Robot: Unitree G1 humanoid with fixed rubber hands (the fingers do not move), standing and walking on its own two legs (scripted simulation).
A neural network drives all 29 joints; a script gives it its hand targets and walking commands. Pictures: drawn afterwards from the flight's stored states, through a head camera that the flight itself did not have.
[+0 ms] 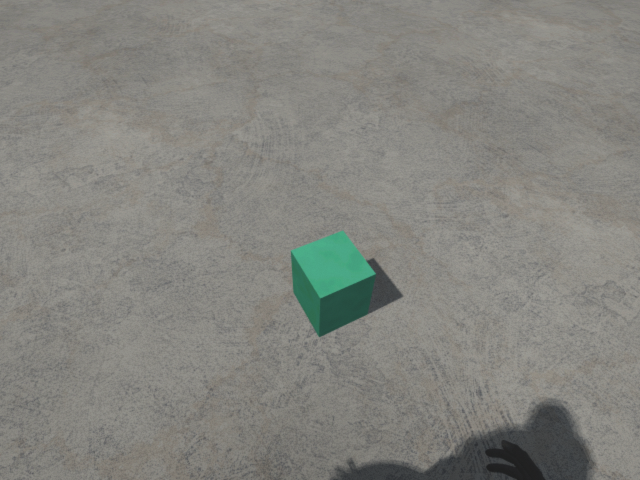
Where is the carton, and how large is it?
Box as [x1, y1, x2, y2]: [291, 231, 375, 336]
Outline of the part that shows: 343,231 340,231 291,250 293,291 319,336 366,314 368,309 375,273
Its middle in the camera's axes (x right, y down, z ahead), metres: +0.04 +0.14 +1.35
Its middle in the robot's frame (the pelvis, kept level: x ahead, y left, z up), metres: +0.84 -0.04 -0.64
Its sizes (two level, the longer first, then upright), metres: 0.210 0.200 0.250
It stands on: the floor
